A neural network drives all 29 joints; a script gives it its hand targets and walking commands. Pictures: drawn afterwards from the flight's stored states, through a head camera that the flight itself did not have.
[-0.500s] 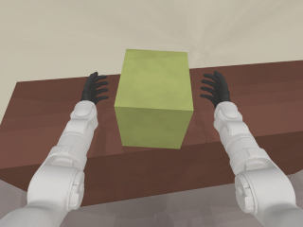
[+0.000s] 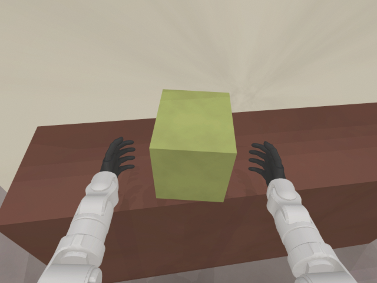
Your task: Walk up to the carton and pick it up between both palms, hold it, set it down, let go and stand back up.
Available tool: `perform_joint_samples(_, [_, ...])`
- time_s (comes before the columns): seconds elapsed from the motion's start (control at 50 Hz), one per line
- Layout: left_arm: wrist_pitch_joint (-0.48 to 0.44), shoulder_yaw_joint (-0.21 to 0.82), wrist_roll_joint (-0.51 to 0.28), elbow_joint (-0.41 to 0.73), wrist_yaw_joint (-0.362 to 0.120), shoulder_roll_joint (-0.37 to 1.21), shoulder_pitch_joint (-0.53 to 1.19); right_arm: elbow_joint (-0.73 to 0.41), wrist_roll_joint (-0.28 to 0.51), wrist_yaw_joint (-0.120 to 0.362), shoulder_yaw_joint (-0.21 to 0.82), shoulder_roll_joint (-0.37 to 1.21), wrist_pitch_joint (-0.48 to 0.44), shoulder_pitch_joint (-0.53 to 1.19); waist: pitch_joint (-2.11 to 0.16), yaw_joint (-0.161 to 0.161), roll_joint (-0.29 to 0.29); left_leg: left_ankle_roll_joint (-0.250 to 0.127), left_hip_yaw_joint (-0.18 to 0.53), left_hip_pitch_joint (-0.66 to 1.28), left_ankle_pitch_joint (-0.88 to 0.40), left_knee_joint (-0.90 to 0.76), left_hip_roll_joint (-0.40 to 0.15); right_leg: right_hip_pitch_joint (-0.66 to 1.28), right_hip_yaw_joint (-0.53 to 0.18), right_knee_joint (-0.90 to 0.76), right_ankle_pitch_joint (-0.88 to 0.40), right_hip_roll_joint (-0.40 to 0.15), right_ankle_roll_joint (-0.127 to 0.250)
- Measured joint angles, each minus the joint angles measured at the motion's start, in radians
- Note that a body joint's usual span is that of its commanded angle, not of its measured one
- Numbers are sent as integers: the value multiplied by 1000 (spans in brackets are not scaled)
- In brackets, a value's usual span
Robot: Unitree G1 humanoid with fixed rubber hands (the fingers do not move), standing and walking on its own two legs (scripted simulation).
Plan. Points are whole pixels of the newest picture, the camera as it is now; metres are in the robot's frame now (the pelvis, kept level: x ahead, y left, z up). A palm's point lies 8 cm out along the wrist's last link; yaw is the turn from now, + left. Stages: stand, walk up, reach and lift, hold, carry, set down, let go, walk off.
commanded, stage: set down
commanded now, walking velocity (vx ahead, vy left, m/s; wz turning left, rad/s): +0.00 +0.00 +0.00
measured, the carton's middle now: (192, 145) +0.47 +0.01 +0.00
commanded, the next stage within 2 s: let go in 1.28 s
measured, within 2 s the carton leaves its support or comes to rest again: neither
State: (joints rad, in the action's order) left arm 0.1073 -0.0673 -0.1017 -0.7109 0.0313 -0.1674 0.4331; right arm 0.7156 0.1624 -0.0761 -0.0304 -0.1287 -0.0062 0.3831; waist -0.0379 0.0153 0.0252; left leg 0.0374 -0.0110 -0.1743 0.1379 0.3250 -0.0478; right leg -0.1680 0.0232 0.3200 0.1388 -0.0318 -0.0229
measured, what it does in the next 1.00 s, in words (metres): stands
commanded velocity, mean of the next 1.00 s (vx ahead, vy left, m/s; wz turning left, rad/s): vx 0.00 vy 0.00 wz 0.00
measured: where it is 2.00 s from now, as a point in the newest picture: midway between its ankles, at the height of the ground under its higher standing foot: outside the picture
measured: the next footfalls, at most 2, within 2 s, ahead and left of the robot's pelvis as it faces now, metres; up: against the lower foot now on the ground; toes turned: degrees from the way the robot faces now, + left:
none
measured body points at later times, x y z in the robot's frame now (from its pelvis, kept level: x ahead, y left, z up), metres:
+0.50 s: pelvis -0.01 +0.01 +0.00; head -0.04 +0.01 +0.45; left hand +0.28 +0.20 +0.01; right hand +0.27 -0.19 +0.01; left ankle +0.02 +0.14 -0.75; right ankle +0.02 -0.13 -0.75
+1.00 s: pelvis +0.02 +0.01 +0.00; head +0.04 +0.02 +0.45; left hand +0.25 +0.22 -0.03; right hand +0.25 -0.19 -0.04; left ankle +0.02 +0.14 -0.75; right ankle +0.02 -0.13 -0.75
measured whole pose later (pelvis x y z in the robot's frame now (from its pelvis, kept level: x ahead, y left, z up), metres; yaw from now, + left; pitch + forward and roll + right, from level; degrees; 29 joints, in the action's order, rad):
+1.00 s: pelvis +0.02 +0.01 +0.00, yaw -2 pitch -2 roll +0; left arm 0.08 0.01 -0.09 -0.26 0.07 -0.17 -0.15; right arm 0.47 0.11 -0.03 0.01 -0.16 -0.15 -0.12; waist 0.07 0.03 0.02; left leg 0.03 -0.05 -0.14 0.21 0.38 -0.05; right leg -0.13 -0.01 0.35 0.18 -0.04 -0.04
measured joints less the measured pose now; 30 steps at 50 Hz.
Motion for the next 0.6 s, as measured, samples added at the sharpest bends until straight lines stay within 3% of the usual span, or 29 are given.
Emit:
perform_joint_samples(0.16, [-61,20,-17,69,22,13,-159,-110,-47,15,-17,22,-33,-163,24,1,5,-8,-13,-7,14,31,6,-16,-15,39,14,-6,-5])
perform_joint_samples(0.26, [-69,66,-39,192,49,4,-253,-194,-42,32,-25,19,-46,-237,13,-4,9,-8,-20,-20,18,43,5,-31,-23,49,14,-6,-4])
perform_joint_samples(0.48, [-37,66,-22,204,41,34,-315,-215,-51,48,9,10,-36,-342,15,27,1,-11,-42,41,21,30,4,11,-44,57,21,-3,-5])
perform_joint_samples(0.6, [-33,68,-7,221,42,26,-345,-209,-82,38,1,29,-51,-338,67,27,-1,-9,-36,48,24,42,4,22,-39,66,25,-3,-3])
